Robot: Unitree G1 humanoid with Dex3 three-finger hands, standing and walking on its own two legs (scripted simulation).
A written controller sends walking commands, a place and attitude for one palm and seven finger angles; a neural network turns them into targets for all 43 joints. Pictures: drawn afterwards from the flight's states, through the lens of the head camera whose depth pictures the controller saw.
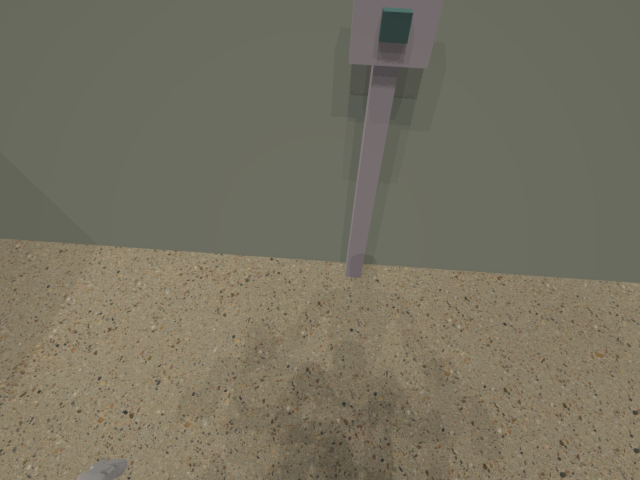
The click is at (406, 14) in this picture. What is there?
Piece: button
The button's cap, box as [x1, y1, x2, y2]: [379, 7, 412, 43]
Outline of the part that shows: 383,7 379,41 406,43 412,15 411,9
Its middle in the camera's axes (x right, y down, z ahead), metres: +0.15 -0.45 +0.81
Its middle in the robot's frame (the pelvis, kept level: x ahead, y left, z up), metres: +0.93 -0.10 +0.18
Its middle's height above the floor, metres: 0.95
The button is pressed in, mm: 0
